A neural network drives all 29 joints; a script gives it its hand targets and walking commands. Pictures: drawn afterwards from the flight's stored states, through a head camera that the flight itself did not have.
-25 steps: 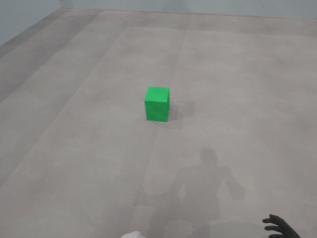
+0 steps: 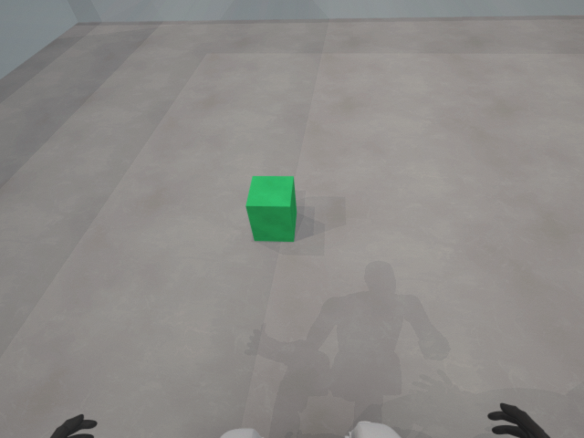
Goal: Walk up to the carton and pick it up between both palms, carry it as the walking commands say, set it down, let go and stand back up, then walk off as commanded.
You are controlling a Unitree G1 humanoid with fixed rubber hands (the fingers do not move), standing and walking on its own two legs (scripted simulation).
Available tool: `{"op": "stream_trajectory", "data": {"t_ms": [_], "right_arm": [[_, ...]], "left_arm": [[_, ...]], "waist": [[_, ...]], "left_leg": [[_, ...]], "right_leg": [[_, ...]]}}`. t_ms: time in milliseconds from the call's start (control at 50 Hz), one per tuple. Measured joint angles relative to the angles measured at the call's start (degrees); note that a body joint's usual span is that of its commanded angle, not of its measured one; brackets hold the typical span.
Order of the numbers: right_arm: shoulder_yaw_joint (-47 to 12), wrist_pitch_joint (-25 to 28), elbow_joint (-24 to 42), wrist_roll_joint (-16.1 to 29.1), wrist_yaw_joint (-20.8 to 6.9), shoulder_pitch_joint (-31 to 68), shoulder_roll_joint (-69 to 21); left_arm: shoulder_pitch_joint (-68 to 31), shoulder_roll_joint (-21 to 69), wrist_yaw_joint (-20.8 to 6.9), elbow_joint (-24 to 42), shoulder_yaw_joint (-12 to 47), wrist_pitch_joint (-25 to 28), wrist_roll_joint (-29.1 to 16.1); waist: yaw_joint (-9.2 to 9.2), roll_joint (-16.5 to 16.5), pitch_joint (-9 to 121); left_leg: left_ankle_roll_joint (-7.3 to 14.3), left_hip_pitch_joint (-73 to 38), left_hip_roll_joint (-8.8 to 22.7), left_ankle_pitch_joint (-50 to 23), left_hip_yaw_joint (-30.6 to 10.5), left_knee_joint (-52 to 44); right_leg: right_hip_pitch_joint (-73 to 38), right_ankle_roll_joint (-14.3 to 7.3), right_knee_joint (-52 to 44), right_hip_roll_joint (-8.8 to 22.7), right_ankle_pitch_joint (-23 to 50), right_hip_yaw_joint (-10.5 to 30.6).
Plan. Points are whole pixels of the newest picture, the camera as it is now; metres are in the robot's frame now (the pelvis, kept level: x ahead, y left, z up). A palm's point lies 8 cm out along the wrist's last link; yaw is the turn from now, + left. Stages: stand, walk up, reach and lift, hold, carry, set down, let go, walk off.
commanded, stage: walk up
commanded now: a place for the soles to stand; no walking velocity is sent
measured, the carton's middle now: (273, 209) +1.06 +0.12 -0.63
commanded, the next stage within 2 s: none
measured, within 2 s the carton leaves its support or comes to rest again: neither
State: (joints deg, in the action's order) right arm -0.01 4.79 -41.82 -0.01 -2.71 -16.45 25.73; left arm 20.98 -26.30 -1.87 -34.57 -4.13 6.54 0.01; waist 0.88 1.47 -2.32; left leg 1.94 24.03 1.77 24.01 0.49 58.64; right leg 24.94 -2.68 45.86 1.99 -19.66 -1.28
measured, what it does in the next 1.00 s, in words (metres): walks ahead: left foot, then right foot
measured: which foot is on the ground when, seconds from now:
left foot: up 0.00-0.16, down 0.18-0.48, up 0.50-0.72, down 0.74-1.00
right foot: down 0.00-0.18, up 0.20-0.44, down 0.46-0.74, up 0.76-1.00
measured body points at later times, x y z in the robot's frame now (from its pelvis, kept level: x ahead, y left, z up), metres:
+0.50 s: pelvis +0.11 +0.02 -0.01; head +0.14 +0.00 +0.43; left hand +0.29 +0.34 -0.05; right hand +0.19 -0.31 -0.12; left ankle +0.08 +0.15 -0.69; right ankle +0.21 -0.09 -0.71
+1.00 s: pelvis +0.20 +0.02 -0.02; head +0.21 +0.01 +0.43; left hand +0.36 +0.34 -0.06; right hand +0.24 -0.31 -0.12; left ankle +0.19 +0.14 -0.71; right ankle +0.29 -0.10 -0.70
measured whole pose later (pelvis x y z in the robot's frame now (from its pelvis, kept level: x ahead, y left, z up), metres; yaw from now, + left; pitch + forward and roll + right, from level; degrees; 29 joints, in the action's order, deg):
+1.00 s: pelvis +0.20 +0.02 -0.02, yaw +0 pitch +0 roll +1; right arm 0.0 5.6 -45.4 0.0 -1.1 -21.4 26.5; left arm 13.7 -27.4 -1.6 -34.8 -3.6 5.2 0.0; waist -2.4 -0.2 -2.0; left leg 1.7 22.6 2.1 27.9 4.4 50.7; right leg 33.9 -2.6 53.1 2.7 -24.6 -0.9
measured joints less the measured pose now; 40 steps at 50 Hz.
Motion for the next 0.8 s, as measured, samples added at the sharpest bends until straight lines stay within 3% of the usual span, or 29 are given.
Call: {"op": "stream_trajectory", "data": {"t_ms": [100,160,280,400,460,500,540,620,720,760,800], "right_arm": [[0.0,-0.1,-0.3,0.0,-0.5,0.0,0.2],[0.0,0.6,-0.6,0.0,-0.5,0.0,0.2],[0.0,2.2,-0.9,0.0,1.2,-1.3,0.3],[0.0,2.1,-0.9,0.0,1.7,-2.0,0.3],[0.0,1.7,-0.9,0.0,1.7,-2.1,0.3],[0.0,1.4,-0.8,0.0,1.6,-2.0,0.2],[0.0,0.6,-0.8,0.0,1.6,-2.1,0.3],[0.0,0.4,-0.8,0.0,0.9,-2.1,0.3],[0.0,-0.1,-1.4,0.0,-0.3,-2.3,0.4],[0.0,0.4,-1.8,0.0,0.0,-3.4,0.8],[0.0,0.5,-2.9,0.0,0.9,-3.7,0.7]], "left_arm": [[0.8,-0.5,0.0,0.0,0.0,-0.4,0.0],[0.5,-1.0,0.0,0.0,0.0,-0.7,0.0],[-2.6,-0.6,0.4,0.1,0.8,-1.7,0.0],[-8.8,-0.6,0.3,0.1,0.8,-1.1,0.0],[-9.9,-0.7,0.2,0.1,0.5,0.1,0.0],[-9.0,-0.8,0.4,0.0,0.1,0.6,0.0],[-7.2,-0.8,0.4,0.0,0.5,0.4,0.0],[-3.8,-0.9,0.4,0.0,0.0,-0.8,0.0],[-2.4,-1.3,0.3,0.0,-0.2,-2.3,0.0],[-2.7,-1.4,0.3,0.0,-0.3,-2.9,0.0],[-2.7,-1.1,0.3,-0.3,0.0,-3.6,0.0]], "waist": [[-0.01,0.0,0.0],[-0.06,0.1,0.1],[-1.00,-0.5,-0.1],[-2.77,-1.0,0.0],[-2.75,-1.1,0.0],[-2.52,-1.1,-0.9],[-2.41,-0.3,-1.0],[-1.49,-0.2,-1.0],[-1.28,-0.1,-0.5],[-1.38,0.1,0.1],[-1.61,-1.1,0.1]], "left_leg": [[0.0,0.0,0.1,0.0,0.1,-1.7],[0.0,-0.2,0.1,0.0,1.5,-10.6],[-0.7,-0.7,-0.1,0.5,2.1,-11.7],[-0.7,-1.4,-0.1,2.2,1.9,-11.7],[-0.7,-2.2,-0.2,3.7,2.4,-10.3],[-0.7,-1.8,-0.1,3.9,1.9,-3.4],[-0.7,-0.7,-0.1,4.0,0.2,3.5],[-0.7,-0.2,0.1,4.0,-0.1,4.7],[-0.7,-0.5,0.1,4.1,2.5,-2.9],[-0.3,-0.9,0.2,4.6,2.8,-8.7],[-0.3,-1.0,0.1,2.4,4.3,-7.8]], "right_leg": [[-2.8,0.0,0.0,0.0,-2.7,-0.2],[-2.7,0.0,0.6,0.0,-4.2,-0.6],[6.6,0.0,15.8,0.1,-5.4,-0.1],[12.9,0.0,10.7,0.1,-4.8,-0.1],[9.0,0.0,0.7,0.0,-1.3,-0.6],[7.2,0.0,1.3,0.1,5.2,-0.8],[4.4,0.0,2.3,0.1,3.1,-1.5],[-0.1,0.0,2.3,0.6,0.1,-1.6],[-0.9,0.0,2.6,0.6,-1.6,-1.8],[2.1,0.0,7.8,0.4,-5.3,-1.4],[5.2,0.0,14.6,0.3,-5.6,0.2]]}}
